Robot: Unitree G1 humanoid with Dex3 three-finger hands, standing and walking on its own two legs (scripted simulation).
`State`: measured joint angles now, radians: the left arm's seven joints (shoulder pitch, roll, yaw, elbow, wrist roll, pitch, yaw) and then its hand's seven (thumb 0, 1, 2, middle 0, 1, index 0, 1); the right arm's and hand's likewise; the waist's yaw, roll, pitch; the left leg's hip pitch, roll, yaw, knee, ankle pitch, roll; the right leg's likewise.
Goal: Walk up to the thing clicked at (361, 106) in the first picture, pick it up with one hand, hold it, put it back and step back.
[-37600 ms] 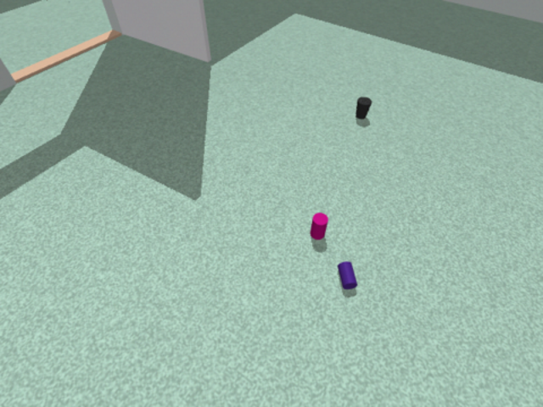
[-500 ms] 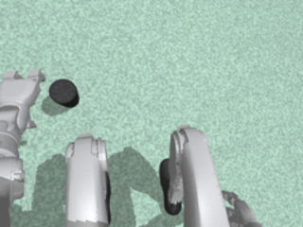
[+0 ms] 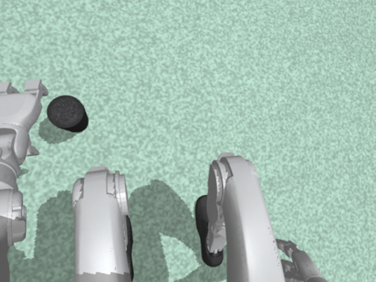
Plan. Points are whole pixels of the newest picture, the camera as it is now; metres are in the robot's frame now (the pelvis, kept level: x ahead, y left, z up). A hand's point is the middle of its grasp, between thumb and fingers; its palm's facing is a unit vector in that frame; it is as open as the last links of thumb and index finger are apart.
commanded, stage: rise first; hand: left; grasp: from above
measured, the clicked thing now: (72, 117) +0.47 +0.25 -0.29
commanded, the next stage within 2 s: approach in 0.10 s
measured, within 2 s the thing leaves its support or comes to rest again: neither
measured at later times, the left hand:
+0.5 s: hand (58, 110) +0.46 +0.25 -0.19, palm faces -0.42 -0.03 -0.91, open 14.1 cm
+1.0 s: hand (48, 126) +0.43 +0.28 -0.20, palm faces -0.52 -0.09 -0.85, open 14.0 cm
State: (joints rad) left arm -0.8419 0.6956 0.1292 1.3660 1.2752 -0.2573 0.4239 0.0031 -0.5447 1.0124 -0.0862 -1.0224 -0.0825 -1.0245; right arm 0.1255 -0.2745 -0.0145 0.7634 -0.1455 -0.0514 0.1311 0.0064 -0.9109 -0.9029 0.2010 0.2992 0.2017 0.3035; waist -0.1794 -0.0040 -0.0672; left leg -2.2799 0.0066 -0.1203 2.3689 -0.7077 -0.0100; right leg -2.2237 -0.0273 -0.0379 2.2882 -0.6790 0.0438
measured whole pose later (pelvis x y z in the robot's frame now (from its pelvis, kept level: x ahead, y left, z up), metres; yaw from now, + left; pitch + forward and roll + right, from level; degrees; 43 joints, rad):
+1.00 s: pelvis +0.00 +0.00 -0.01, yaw -1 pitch +34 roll -7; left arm -0.84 0.69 0.10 1.30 1.16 -0.19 0.32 0.00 -0.52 0.96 -0.08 -1.09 -0.09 -1.06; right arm 0.20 -0.29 0.04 0.73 -0.14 -0.05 0.17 0.01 -0.91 -0.90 0.20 0.30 0.20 0.30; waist -0.21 0.02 0.01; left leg -2.31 0.00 -0.14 2.41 -0.69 -0.02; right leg -2.25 -0.02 -0.05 2.32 -0.66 0.04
